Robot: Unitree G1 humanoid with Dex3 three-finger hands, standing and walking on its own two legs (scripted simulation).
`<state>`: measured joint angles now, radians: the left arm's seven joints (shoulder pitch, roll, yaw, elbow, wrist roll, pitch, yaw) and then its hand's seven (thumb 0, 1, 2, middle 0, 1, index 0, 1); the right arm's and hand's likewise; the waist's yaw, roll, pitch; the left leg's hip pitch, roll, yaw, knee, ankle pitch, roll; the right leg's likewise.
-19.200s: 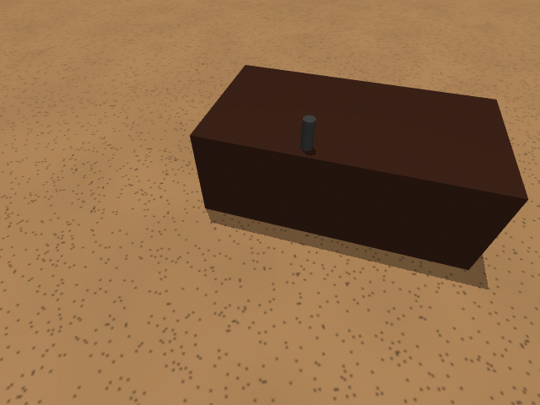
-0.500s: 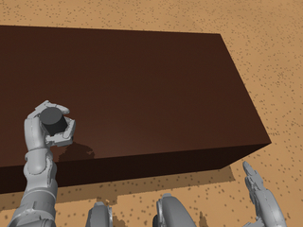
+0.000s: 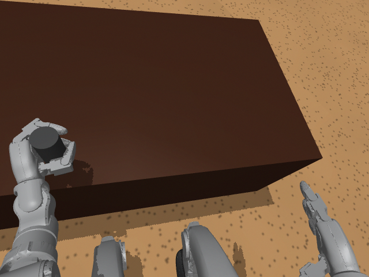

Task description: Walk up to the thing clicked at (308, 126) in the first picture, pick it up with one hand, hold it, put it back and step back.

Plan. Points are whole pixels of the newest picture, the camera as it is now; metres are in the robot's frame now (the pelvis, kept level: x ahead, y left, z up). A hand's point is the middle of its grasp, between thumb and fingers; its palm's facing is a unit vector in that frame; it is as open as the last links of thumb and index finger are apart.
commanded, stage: lower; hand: left
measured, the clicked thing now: (54, 152) +0.43 +0.21 -0.06
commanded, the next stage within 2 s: loosen in 0.60 s
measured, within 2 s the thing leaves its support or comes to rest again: rests again in 0.38 s
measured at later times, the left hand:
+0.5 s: hand (63, 156) +0.43 +0.20 -0.09, palm faces +0.22 -0.97 -0.03, open 6.5 cm
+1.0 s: hand (62, 158) +0.43 +0.21 -0.09, palm faces +0.22 -0.98 -0.02, open 7.5 cm
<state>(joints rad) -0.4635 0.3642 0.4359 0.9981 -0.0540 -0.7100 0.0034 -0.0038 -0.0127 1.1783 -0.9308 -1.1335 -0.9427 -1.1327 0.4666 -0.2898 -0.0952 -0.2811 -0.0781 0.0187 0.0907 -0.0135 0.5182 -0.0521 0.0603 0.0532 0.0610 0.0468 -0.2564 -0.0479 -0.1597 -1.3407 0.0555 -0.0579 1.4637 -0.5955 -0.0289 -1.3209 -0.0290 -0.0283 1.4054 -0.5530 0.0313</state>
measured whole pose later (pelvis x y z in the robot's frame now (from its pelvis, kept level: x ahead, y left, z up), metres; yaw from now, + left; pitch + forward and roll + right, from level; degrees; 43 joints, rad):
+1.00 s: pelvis -0.01 +0.00 -0.04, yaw -1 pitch +30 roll -4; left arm -0.46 0.41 0.48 0.99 -0.05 -0.73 0.00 0.00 -0.07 0.81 -0.94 -0.97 -0.98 -0.95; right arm 0.48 -0.31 -0.13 -0.38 -0.06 0.01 0.11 -0.01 0.51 -0.04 0.06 0.05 0.06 0.05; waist -0.31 -0.04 -0.18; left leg -1.51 0.05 -0.08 1.61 -0.62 -0.03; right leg -1.48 -0.03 -0.03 1.54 -0.58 0.04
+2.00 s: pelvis +0.01 +0.01 +0.05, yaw +0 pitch +22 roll -2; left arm -0.45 0.56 0.47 0.88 0.02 -0.25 0.00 -0.02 -0.50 0.06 -0.07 -0.06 -0.08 -0.05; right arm 0.50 -0.28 -0.05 -0.11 0.01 0.14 0.01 -0.01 0.44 -0.09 0.08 0.07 0.08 0.07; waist -0.14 -0.02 -0.14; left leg -1.10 0.06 -0.03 1.26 -0.54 -0.02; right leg -1.09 -0.02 -0.01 1.19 -0.49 0.04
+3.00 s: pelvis +0.03 -0.01 +0.11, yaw +1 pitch +9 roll +0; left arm 0.43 0.21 -0.02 0.13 -0.02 0.01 0.11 -0.02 -0.55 0.05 -0.06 -0.05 -0.06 -0.05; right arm 0.46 -0.20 0.00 0.05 0.03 0.14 -0.10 0.01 -0.89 -0.89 0.20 0.30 0.20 0.29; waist 0.00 0.00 -0.11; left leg -0.63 0.04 0.00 0.93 -0.45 -0.03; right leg -0.65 -0.05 0.00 0.94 -0.45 0.03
